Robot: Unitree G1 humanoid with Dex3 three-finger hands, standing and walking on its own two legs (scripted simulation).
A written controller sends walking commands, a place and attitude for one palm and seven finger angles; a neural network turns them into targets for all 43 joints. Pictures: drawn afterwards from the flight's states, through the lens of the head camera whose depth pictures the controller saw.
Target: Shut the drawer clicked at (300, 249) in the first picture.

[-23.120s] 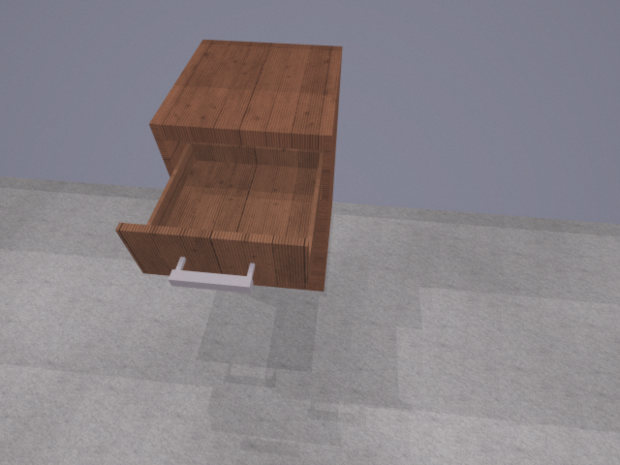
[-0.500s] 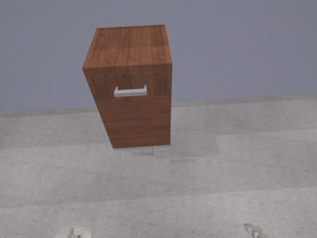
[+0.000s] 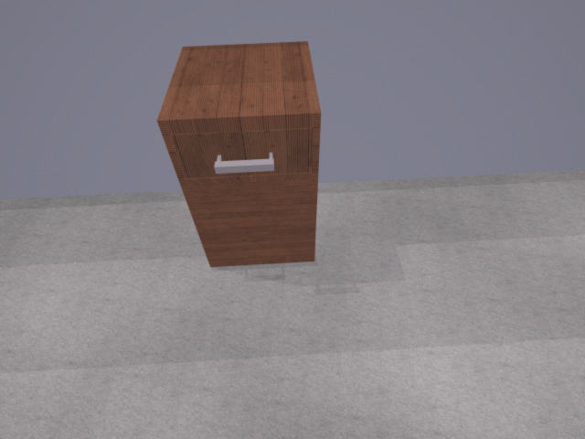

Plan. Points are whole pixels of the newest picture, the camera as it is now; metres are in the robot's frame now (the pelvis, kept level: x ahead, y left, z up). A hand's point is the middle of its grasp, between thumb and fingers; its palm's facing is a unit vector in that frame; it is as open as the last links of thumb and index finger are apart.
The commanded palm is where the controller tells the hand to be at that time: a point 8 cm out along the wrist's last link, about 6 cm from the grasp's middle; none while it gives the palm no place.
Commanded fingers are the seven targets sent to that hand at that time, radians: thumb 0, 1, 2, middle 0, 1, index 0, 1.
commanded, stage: let the arm hang, fingers relaxed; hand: left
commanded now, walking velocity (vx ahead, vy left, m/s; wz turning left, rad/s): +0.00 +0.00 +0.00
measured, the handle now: (245, 161) +0.85 +0.19 -0.19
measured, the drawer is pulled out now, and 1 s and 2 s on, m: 0.00 0.00 0.00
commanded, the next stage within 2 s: look to check the result in 0.38 s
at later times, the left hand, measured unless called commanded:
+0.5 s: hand out of the picture +0.01 +0.16 -0.17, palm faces +0.02 -0.98 -0.20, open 7.4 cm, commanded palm none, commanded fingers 0.00 0.90 0.90 -0.20 -0.30 -0.20 -0.30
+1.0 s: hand out of the picture +0.01 +0.14 -0.17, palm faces +0.04 -0.98 -0.19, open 7.4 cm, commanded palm none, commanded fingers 0.00 0.90 0.90 -0.20 -0.30 -0.20 -0.30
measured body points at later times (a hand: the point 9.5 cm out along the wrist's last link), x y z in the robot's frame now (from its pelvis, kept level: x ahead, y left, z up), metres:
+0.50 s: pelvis +0.01 -0.01 +0.00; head +0.02 -0.02 +0.45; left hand +0.01 +0.21 -0.16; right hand -0.02 -0.22 -0.17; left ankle +0.02 +0.10 -0.74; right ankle +0.01 -0.11 -0.74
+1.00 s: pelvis +0.02 -0.02 +0.00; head +0.03 -0.04 +0.45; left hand +0.01 +0.19 -0.16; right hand -0.01 -0.23 -0.17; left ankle +0.02 +0.10 -0.74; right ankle +0.01 -0.11 -0.74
